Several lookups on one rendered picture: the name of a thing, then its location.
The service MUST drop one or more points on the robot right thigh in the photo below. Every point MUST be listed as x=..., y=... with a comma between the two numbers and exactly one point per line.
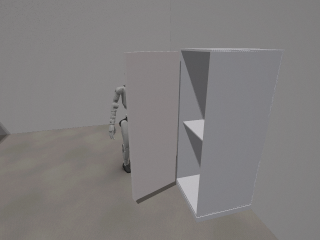
x=124, y=131

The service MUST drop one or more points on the robot right hand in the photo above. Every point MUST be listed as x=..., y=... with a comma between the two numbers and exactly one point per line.
x=112, y=131

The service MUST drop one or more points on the robot torso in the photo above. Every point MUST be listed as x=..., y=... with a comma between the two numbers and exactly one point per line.
x=123, y=97

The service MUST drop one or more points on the right robot upper arm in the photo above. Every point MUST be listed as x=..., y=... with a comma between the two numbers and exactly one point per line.
x=118, y=92

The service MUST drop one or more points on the right robot forearm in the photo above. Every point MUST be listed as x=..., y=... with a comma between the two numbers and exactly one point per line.
x=112, y=115

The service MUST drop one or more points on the fridge door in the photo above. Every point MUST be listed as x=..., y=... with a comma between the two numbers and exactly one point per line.
x=151, y=89

